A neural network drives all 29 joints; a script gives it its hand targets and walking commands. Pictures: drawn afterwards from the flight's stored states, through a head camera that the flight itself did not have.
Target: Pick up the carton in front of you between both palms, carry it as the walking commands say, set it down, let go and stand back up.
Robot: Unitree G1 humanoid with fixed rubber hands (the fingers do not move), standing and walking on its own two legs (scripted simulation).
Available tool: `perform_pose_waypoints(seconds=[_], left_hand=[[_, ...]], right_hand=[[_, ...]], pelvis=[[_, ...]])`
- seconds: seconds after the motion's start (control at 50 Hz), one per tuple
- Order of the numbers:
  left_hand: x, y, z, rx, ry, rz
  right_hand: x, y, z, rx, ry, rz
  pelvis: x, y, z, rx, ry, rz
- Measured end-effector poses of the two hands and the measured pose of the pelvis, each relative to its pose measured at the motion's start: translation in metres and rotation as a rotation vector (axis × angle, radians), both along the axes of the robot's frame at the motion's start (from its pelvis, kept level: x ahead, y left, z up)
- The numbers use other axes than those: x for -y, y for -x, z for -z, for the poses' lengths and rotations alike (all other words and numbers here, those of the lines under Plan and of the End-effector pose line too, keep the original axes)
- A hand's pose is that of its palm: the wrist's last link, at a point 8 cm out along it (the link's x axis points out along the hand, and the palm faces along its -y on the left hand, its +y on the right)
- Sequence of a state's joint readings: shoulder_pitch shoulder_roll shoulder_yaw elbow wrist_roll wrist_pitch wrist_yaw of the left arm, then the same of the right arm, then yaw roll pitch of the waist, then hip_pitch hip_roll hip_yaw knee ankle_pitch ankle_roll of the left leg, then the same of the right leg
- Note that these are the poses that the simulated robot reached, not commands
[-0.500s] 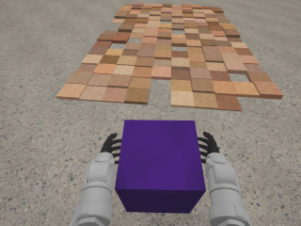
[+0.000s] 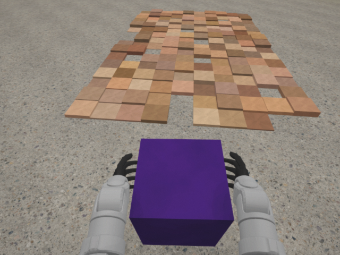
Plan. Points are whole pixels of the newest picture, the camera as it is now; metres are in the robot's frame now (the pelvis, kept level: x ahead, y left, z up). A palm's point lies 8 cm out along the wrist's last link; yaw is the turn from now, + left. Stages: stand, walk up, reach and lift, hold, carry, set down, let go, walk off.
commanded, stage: reach and lift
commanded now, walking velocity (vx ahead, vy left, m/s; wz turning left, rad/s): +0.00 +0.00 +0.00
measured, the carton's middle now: (179, 195) +0.30 +0.00 -0.05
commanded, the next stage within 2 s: hold in 0.18 s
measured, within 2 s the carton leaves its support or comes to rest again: neither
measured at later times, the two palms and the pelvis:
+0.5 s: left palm (119, 180) +0.28 +0.15 +0.05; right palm (245, 181) +0.28 -0.15 +0.06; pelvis -0.01 +0.00 +0.00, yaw +0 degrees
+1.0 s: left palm (119, 178) +0.28 +0.15 +0.05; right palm (244, 180) +0.29 -0.15 +0.06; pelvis -0.01 +0.00 +0.00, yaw +0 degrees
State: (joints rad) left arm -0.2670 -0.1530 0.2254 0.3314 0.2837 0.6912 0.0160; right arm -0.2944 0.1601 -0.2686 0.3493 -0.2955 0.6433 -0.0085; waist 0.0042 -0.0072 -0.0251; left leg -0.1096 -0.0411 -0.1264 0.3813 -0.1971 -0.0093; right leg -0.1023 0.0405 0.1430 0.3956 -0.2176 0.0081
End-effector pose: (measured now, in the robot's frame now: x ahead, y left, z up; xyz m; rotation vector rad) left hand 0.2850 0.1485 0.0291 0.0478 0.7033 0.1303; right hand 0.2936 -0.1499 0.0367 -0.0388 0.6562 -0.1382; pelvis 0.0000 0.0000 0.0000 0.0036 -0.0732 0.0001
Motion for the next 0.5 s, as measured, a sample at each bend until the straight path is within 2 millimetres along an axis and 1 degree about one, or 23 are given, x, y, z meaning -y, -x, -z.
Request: perform_pose_waypoints(seconds=[0.2,0.36,0.5], left_hand=[[0.001,0.002,-0.005,0.005,-0.003,-0.002],[0.002,0.005,-0.021,0.035,-0.002,0.003],[0.002,0.009,-0.020,0.012,-0.001,0.003]], right_hand=[[0.000,0.001,-0.005,0.002,0.004,-0.004],[0.002,0.007,-0.021,0.031,0.002,0.003],[0.002,0.012,-0.019,0.006,0.003,0.009]], pelvis=[[0.002,-0.001,-0.001,0.015,0.000,-0.003],[0.002,0.001,-0.002,0.036,0.001,-0.005],[0.001,0.008,-0.001,0.052,0.001,-0.003]])
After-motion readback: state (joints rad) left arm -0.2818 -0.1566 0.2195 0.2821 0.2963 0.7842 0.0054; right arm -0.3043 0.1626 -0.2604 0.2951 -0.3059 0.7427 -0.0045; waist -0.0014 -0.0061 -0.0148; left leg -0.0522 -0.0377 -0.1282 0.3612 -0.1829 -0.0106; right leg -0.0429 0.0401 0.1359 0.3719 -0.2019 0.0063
